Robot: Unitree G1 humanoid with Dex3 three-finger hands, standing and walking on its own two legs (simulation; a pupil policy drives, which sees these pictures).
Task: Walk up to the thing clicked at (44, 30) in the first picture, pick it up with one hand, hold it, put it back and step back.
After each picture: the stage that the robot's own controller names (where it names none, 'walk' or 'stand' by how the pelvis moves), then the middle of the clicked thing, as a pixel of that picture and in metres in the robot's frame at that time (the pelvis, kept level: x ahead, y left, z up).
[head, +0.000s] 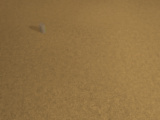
stand; (42, 28) +1.55 +0.51 -0.72
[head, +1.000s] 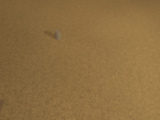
walk; (57, 34) +1.46 +0.25 -0.70
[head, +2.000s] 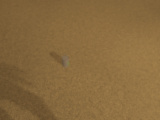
walk; (65, 61) +0.95 +0.15 -0.71
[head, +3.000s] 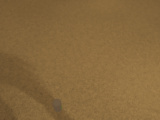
walk; (57, 105) +0.51 +0.19 -0.71
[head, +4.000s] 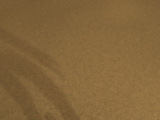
stand; out of the picture +0.29 +0.20 -0.70
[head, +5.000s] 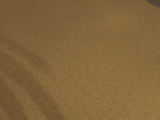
stand; out of the picture +0.27 +0.19 -0.73
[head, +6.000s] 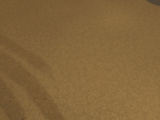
stand; out of the picture +0.26 +0.21 -0.73
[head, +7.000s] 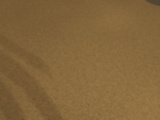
stand; out of the picture +0.24 +0.22 -0.73
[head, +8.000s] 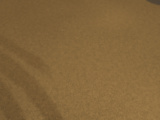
stand; out of the picture +0.24 +0.21 -0.73
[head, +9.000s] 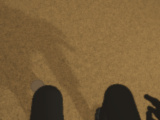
go down; (39, 87) +0.33 +0.20 -0.41
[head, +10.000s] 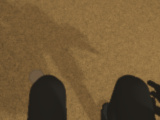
go down; (38, 78) +0.34 +0.21 -0.32
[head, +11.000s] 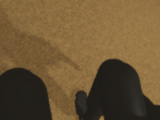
close in; out of the picture +0.33 +0.24 -0.23
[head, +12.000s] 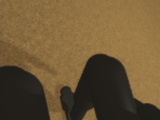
close; out of the picture +0.35 +0.21 -0.22
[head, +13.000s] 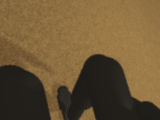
lift; out of the picture +0.35 +0.22 -0.22
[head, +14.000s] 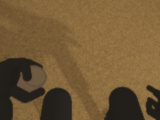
lift; (29, 85) +0.30 +0.19 -0.02
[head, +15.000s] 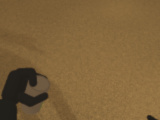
hold; (35, 95) +0.28 +0.18 +0.01
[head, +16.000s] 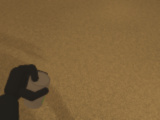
hold; (36, 90) +0.31 +0.18 +0.01
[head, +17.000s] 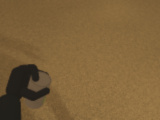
crouch; (37, 90) +0.31 +0.17 +0.01
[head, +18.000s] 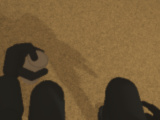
lower; (33, 68) +0.37 +0.17 -0.09
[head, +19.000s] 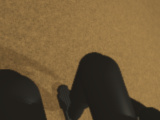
lower; out of the picture +0.38 +0.24 -0.22
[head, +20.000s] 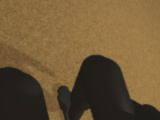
lower; out of the picture +0.37 +0.24 -0.22
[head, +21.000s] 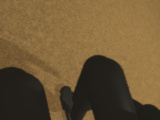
lower; out of the picture +0.36 +0.23 -0.22
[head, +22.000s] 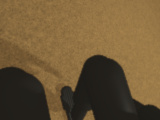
lower; out of the picture +0.34 +0.22 -0.22
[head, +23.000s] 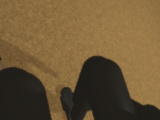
open; out of the picture +0.33 +0.20 -0.23
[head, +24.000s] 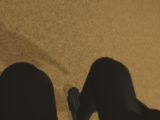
stand; out of the picture +0.31 +0.21 -0.23
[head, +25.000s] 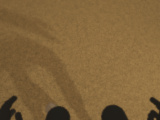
walk; (53, 109) +0.29 +0.18 -0.53
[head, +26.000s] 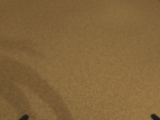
stand; out of the picture +0.27 +0.16 -0.66
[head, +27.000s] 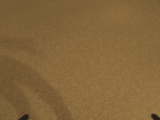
stand; out of the picture +0.26 +0.17 -0.66
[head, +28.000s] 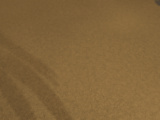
stand; out of the picture +0.29 +0.16 -0.72
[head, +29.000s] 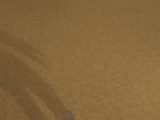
walk; (68, 117) +0.34 +0.12 -0.70
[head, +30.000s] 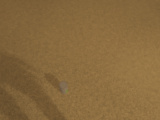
walk; (63, 87) +0.59 +0.12 -0.70
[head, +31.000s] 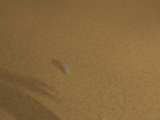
stand; (66, 68) +0.92 +0.24 -0.70
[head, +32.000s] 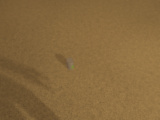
stand; (70, 63) +0.94 +0.16 -0.72
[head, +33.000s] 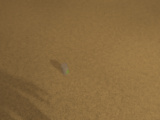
stand; (64, 68) +0.93 +0.20 -0.73
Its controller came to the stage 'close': yes
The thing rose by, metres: 0.71
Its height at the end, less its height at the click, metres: +0.00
